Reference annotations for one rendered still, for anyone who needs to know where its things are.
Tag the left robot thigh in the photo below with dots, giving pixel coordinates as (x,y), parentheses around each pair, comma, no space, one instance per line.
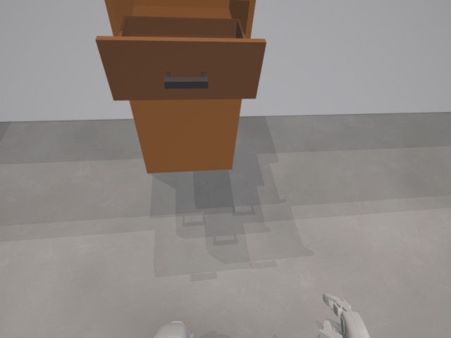
(173,330)

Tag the cabinet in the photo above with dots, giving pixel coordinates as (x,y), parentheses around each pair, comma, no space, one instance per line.
(193,134)

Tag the robot right hand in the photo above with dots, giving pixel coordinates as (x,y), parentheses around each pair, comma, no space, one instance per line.
(352,325)

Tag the handle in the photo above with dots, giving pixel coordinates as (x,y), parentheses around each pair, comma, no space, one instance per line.
(185,82)

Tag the drawer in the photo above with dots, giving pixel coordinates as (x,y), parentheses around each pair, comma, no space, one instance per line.
(136,61)

